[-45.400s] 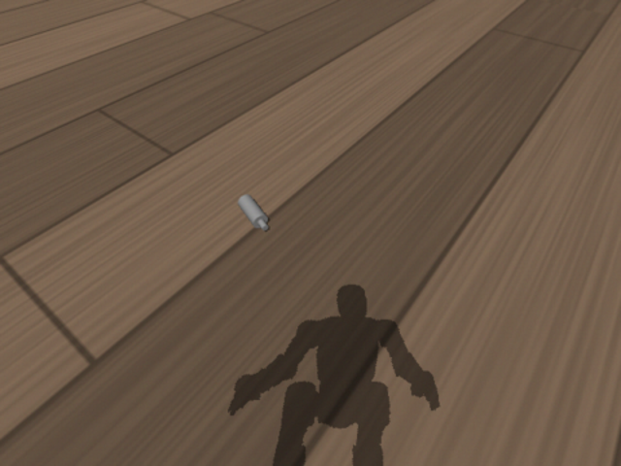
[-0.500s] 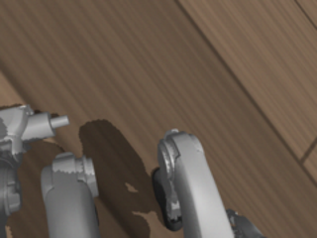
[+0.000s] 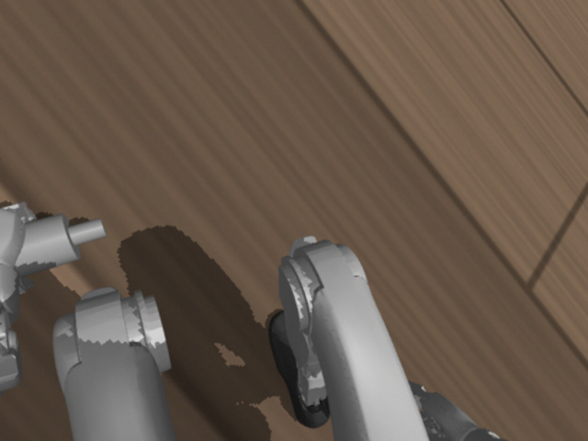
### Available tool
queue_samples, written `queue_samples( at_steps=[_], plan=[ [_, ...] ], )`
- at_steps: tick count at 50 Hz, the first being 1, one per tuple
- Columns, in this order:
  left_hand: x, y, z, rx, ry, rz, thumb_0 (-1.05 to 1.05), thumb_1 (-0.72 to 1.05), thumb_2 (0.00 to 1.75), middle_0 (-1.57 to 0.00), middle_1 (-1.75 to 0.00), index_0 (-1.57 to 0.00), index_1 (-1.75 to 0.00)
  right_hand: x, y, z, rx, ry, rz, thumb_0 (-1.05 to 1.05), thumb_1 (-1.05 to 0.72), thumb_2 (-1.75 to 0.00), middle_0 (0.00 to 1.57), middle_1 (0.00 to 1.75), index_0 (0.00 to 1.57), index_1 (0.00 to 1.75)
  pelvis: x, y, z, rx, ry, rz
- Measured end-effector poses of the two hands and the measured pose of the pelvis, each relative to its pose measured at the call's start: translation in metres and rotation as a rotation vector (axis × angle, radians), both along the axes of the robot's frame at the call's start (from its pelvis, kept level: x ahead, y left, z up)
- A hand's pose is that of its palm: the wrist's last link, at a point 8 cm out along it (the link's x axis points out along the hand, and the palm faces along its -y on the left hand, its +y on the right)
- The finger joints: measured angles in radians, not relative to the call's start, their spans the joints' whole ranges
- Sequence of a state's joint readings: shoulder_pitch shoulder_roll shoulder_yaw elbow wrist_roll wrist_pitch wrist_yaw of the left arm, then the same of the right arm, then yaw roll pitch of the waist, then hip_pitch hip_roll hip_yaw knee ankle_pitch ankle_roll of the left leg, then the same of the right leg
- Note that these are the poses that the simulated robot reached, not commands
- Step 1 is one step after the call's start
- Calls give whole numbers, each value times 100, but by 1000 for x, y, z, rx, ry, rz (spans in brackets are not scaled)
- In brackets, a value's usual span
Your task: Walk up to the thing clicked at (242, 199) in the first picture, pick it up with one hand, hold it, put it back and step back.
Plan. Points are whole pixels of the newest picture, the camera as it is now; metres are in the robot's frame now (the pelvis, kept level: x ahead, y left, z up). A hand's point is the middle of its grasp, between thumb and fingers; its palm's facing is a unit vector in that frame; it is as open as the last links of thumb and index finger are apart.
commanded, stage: rest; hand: left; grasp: from above
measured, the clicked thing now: (27, 249) +0.40 +0.27 -0.24
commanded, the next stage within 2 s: open in 0.52 s
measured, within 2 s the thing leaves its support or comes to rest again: neither
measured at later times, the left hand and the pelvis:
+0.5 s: hand (7, 262) +0.38 +0.29 -0.24, palm faces -0.43 -0.16 -0.89, open 9.9 cm; pelvis +0.00 +0.01 +0.00, yaw -2 degrees
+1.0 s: hand (0, 258) +0.39 +0.30 -0.24, palm faces -0.42 -0.17 -0.89, open 11.8 cm; pelvis -0.01 +0.01 +0.00, yaw -3 degrees
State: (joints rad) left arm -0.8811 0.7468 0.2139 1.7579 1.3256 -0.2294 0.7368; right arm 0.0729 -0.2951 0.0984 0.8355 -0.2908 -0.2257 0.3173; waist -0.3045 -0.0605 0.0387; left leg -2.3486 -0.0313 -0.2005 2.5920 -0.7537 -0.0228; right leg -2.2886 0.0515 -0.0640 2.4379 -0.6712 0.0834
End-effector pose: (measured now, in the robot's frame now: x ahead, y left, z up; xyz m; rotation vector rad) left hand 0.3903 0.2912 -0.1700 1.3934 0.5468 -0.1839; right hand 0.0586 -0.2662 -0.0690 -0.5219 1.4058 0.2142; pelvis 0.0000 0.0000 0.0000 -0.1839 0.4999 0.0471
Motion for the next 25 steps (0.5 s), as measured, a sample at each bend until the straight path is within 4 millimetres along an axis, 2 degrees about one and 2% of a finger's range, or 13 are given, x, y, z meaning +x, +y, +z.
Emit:
queue_samples(
  at_steps=[12, 25],
  plan=[
    [-1, 5, -9, 2, -3, -4, -4, -1, 55, -68, -61, -71, -57, -13, 1, 8, -1, 34, 23, 1, -90, -89, 20, 30, 20, 30, -1, 3, -3, -20, -19, -8],
    [-1, 3, -13, 12, -16, -26, -4, -1, 54, -69, -61, -71, -56, -11, 5, 13, 25, 20, 72, 1, -90, -89, 20, 30, 20, 30, -3, 5, -3, -33, -38, -14]
  ],
)
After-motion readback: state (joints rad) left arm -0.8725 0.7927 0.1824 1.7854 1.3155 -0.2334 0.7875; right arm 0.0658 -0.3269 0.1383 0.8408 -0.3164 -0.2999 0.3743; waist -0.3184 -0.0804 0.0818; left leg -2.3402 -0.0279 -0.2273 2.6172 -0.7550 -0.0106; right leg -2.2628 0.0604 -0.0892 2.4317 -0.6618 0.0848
